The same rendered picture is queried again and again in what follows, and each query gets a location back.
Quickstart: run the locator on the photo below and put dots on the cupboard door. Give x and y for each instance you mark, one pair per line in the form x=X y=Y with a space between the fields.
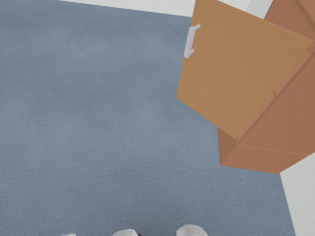
x=238 y=61

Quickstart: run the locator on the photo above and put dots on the robot right thigh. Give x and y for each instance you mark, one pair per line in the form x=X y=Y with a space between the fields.
x=191 y=230

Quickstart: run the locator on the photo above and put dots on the handle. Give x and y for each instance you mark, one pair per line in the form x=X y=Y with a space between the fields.
x=189 y=41

